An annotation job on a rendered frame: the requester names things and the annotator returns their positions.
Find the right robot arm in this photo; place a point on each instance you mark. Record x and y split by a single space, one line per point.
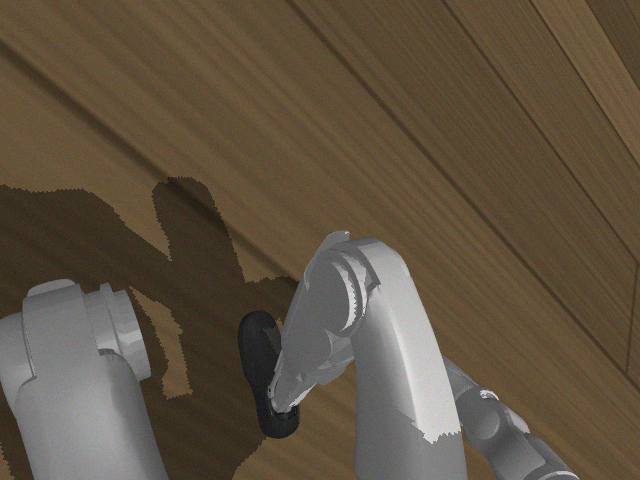
503 437

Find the right robot hand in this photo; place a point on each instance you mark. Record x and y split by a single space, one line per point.
459 380

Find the right robot foot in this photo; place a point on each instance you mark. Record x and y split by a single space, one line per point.
259 341

